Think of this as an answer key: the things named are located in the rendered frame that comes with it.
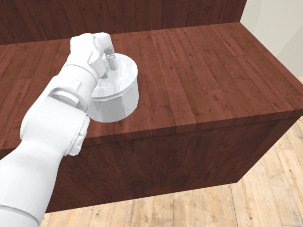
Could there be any robot left upper arm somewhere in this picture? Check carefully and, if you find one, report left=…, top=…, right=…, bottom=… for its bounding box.
left=0, top=96, right=90, bottom=227

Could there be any knob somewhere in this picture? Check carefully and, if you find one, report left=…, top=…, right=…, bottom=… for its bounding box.
left=103, top=60, right=110, bottom=73

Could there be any pot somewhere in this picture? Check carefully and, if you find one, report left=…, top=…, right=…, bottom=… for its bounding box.
left=85, top=79, right=139, bottom=122

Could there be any robot left hand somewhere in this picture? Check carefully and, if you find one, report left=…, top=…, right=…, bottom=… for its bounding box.
left=94, top=32, right=117, bottom=79

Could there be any lid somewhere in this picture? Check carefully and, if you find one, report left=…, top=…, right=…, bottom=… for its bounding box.
left=92, top=53, right=138, bottom=100

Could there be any table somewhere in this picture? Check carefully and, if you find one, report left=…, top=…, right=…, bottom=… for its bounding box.
left=0, top=0, right=303, bottom=213

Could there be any left robot forearm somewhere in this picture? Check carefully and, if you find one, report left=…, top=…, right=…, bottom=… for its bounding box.
left=20, top=33, right=105, bottom=140

